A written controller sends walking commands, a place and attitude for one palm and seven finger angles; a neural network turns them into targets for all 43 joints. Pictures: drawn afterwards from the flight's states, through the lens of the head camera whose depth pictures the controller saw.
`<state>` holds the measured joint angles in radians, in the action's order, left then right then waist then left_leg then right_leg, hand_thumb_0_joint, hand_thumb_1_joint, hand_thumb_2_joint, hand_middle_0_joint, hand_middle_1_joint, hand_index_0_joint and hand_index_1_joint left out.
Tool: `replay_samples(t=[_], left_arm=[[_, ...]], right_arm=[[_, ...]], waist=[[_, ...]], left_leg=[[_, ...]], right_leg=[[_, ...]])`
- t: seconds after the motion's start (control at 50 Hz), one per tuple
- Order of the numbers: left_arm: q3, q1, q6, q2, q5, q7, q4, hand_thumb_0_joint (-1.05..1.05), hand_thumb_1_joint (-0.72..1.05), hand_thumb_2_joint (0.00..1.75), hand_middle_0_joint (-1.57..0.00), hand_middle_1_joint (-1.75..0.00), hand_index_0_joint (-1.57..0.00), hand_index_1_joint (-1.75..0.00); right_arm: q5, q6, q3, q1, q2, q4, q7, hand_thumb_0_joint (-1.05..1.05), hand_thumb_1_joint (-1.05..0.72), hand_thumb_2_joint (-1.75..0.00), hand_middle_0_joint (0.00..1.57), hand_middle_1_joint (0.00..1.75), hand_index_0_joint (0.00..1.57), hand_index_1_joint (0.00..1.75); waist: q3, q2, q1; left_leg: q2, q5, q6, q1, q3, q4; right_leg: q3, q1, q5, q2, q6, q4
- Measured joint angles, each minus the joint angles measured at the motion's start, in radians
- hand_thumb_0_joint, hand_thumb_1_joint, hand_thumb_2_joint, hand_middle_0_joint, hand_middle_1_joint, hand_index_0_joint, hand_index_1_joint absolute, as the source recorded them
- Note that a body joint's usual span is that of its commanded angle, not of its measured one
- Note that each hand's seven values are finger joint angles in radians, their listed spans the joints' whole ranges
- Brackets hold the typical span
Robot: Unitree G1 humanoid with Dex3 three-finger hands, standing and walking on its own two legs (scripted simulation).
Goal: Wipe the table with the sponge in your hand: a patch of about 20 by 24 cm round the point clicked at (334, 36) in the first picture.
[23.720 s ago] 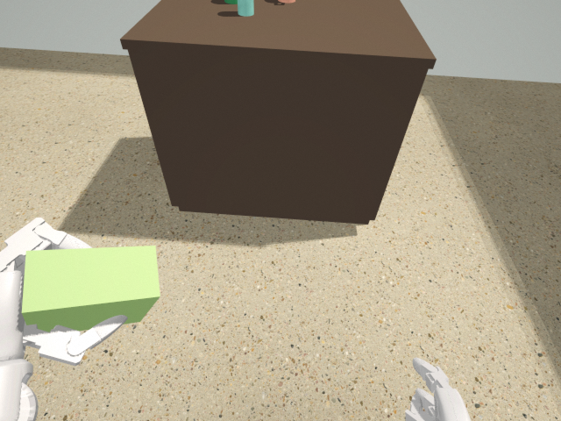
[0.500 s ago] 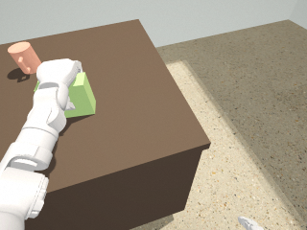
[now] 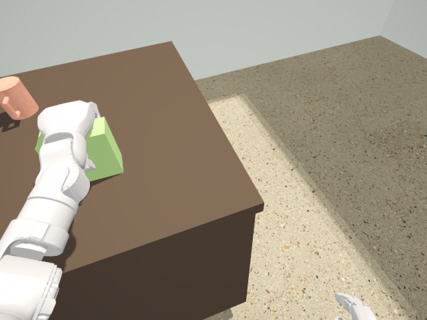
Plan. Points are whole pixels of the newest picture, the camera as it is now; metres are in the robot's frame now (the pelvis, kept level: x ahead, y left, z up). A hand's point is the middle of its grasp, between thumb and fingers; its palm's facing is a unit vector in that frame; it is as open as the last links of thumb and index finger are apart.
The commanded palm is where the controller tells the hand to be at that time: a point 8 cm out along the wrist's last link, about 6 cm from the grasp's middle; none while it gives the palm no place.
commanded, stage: wipe back along the middle lane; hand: left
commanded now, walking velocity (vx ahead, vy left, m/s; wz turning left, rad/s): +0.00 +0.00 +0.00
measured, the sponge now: (87, 159) +0.39 +0.28 +0.10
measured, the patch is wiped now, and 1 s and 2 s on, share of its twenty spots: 0.40 0.55 0.75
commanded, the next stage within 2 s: slide across to the third lane in 1.38 s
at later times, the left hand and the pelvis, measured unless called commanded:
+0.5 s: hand (84, 156) +0.36 +0.26 +0.14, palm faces +0.05 -0.01 -1.00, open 10.0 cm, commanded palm +0.32 +0.26 +0.17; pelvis +0.00 -0.01 +0.00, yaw -1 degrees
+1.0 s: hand (83, 175) +0.32 +0.24 +0.14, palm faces +0.16 -0.08 -0.98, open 10.0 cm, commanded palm +0.27 +0.23 +0.16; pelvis +0.00 +0.01 +0.00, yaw -2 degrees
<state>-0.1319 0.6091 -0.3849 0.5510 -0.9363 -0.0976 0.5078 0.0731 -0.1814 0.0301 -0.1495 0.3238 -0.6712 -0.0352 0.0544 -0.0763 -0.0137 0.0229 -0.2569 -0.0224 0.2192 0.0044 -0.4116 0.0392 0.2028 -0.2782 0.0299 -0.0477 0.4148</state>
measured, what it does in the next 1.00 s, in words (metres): stands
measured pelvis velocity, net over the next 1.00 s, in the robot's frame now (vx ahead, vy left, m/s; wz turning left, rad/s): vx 0.00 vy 0.01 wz -0.03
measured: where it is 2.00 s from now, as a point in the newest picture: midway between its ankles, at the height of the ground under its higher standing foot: outside the picture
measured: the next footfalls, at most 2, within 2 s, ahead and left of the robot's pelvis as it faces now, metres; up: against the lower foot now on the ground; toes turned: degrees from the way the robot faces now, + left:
none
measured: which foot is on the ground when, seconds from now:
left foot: down 0.00-1.00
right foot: down 0.00-1.00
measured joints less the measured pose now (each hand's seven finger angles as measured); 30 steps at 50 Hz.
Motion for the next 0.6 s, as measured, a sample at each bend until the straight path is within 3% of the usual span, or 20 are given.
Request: replay_samples(t=[0.14, 0.6], left_arm=[[0.033, -0.101, 0.004, 0.005, 0.020, 0.011, -0.111, 0.00, -0.49, 1.10, -0.72, -1.39, -0.70, -1.45], [0.014, -0.250, -0.083, -0.010, 0.034, 0.032, -0.316, 0.01, -0.48, 1.10, -0.69, -1.41, -0.68, -1.46]], right_arm=[[0.001, -0.001, -0.012, -0.015, 0.014, 0.004, 0.003, 0.01, -0.91, -0.90, 0.19, 0.30, 0.20, 0.30], [0.010, 0.008, 0.012, 0.062, -0.003, 0.046, 0.005, 0.01, -0.91, -0.90, 0.20, 0.30, 0.20, 0.30]], waist=[[0.003, -0.013, -0.006], [0.011, -0.022, -0.026]], left_leg=[[-0.009, -0.011, 0.007, -0.004, 0.006, -0.013], [-0.010, -0.031, 0.010, -0.011, 0.019, -0.042]], right_leg=[[-0.006, 0.001, -0.011, 0.009, -0.009, 0.018], [-0.019, 0.005, -0.034, 0.010, -0.008, 0.062]])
